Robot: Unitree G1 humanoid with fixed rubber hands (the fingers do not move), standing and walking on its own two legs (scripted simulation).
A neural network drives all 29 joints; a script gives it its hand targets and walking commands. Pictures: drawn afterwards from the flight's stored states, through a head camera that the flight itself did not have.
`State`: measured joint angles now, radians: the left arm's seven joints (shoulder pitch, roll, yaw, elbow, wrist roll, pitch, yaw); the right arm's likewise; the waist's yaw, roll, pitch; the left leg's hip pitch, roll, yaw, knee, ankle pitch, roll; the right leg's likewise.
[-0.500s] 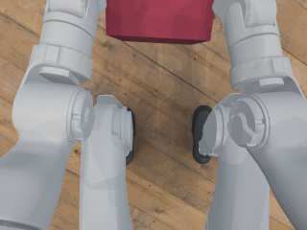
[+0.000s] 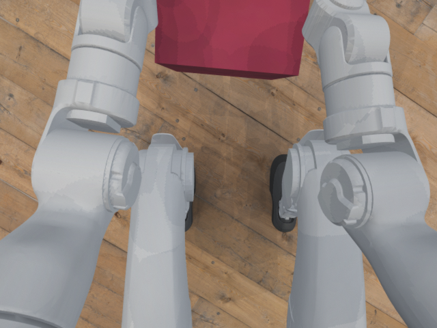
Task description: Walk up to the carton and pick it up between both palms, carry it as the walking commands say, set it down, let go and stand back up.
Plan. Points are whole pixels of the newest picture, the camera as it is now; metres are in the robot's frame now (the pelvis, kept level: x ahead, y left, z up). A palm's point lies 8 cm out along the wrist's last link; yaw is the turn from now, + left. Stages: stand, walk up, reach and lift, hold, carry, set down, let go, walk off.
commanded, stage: reach and lift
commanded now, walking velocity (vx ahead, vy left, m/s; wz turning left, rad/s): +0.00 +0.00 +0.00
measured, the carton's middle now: out of the picture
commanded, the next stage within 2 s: none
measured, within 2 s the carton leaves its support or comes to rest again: neither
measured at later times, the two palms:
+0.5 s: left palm out of the picture +0.54 +0.12 -0.01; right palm out of the picture +0.51 -0.13 -0.01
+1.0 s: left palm out of the picture +0.51 +0.12 +0.07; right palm out of the picture +0.49 -0.14 +0.06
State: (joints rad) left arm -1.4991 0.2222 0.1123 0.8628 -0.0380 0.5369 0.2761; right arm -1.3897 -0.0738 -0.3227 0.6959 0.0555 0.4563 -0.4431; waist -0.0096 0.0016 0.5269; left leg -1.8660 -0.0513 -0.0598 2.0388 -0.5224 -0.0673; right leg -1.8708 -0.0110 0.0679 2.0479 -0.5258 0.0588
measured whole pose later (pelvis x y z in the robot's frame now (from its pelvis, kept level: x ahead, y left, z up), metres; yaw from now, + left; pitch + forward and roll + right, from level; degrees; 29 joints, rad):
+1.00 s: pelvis -0.02 +0.00 +0.10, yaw +0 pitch +12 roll +1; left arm -1.36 0.18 0.14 0.77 -0.02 0.61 0.26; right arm -1.27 -0.03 -0.31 0.58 0.03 0.56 -0.46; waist -0.02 0.00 0.53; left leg -1.46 -0.05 -0.06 1.68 -0.43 -0.07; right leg -1.47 -0.01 0.07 1.71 -0.44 0.05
